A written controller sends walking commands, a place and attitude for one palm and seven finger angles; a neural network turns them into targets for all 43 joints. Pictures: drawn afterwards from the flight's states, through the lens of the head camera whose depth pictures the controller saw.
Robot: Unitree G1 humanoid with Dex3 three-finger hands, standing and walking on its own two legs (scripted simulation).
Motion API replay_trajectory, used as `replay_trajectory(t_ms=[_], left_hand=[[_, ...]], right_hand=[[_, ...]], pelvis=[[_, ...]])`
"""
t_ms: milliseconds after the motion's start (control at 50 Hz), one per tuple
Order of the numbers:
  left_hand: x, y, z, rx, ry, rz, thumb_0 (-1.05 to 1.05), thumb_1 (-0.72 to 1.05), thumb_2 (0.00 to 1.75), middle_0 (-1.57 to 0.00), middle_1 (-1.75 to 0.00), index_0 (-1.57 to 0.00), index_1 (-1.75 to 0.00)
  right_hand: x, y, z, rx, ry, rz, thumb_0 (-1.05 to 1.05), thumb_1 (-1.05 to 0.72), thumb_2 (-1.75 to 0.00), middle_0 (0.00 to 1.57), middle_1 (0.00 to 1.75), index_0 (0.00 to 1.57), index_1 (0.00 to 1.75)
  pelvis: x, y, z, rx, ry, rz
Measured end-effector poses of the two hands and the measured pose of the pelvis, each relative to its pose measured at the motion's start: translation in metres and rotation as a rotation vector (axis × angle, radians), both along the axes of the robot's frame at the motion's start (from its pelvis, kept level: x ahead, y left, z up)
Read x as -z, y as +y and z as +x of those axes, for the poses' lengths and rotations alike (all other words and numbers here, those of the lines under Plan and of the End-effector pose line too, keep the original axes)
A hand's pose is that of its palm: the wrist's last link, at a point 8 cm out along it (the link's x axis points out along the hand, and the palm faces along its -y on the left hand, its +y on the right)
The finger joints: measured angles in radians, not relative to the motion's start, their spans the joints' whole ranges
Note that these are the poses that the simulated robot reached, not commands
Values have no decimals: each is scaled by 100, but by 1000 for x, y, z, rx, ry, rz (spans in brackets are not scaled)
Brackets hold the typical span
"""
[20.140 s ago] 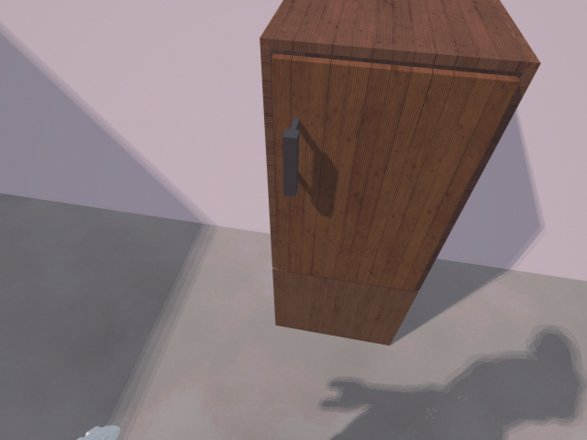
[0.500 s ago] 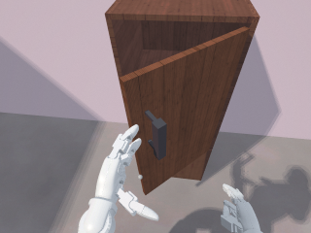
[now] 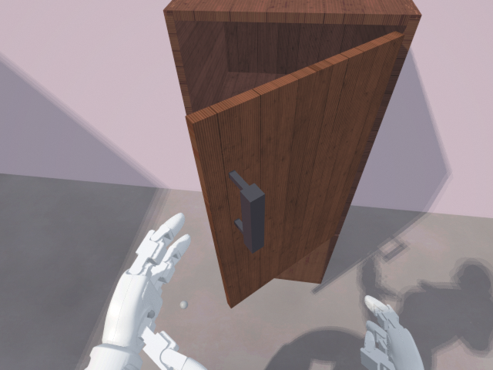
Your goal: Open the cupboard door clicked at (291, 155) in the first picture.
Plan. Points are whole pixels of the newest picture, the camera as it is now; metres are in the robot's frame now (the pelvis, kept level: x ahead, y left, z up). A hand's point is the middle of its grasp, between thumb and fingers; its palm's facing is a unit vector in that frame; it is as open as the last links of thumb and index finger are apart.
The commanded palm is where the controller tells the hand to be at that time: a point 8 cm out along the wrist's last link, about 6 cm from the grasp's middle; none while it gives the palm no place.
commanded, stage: draw the hand back to the body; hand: left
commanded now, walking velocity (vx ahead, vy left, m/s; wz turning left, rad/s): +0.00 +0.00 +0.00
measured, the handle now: (245, 212) +0.33 +0.02 +0.11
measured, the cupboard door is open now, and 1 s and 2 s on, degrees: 43 43 43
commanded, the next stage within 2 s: step back with the hand held close in 1.58 s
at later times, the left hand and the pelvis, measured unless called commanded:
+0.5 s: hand (122, 297) +0.18 +0.16 +0.14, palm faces -0.09 -0.99 -0.08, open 16.2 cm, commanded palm +0.16 +0.22 +0.16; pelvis +0.00 +0.02 +0.01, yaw +0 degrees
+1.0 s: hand (36, 259) +0.21 +0.25 +0.18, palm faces +0.31 -0.87 -0.39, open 11.5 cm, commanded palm +0.16 +0.30 +0.20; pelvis +0.01 +0.03 +0.05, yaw -1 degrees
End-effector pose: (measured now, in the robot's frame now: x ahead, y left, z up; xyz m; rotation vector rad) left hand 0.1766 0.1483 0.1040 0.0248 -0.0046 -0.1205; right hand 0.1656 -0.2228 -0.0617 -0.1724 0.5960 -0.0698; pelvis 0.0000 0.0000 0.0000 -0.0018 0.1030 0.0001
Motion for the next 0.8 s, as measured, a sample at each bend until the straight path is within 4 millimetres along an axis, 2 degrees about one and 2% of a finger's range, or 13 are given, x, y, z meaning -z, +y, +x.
replay_trajectory(t_ms=[120, 280, 500, 620, 800], left_hand=[[-6, 5, 3, 16, -21, 16, -2, -50, 30, -15, -30, -15, -30], [-21, 34, 1, -25, -29, 39, -2, -50, 30, -16, -30, -16, -30], [-38, 63, -8, -34, -31, 56, -2, -48, 31, -16, -30, -16, -30], [-55, 86, -10, -199, -57, 214, -2, -37, 35, -16, -30, -16, -30], [-70, 111, -10, -341, -67, 305, -1, -9, 47, -17, -30, -17, -30]], right_hand=[[-2, 3, -3, 17, -16, 3, 2, -91, -90, 20, 30, 20, 30], [-10, 12, -1, 17, -43, 10, 2, -91, -90, 20, 30, 20, 30], [-24, 24, 11, -6, -93, -1, 2, -91, -90, 20, 30, 20, 30], [-32, 30, 14, -3, -77, -29, 2, -91, -90, 20, 30, 20, 30], [-32, 37, 10, -11, 8, -44, 2, -91, -90, 20, 30, 20, 30]], pelvis=[[0, 2, -1, 7, -4, 0], [-6, 7, 0, 7, -30, -9], [-13, 16, 0, -1, -65, -17], [-22, 18, 1, 4, -97, -21], [-38, 25, 6, 9, -133, -16]])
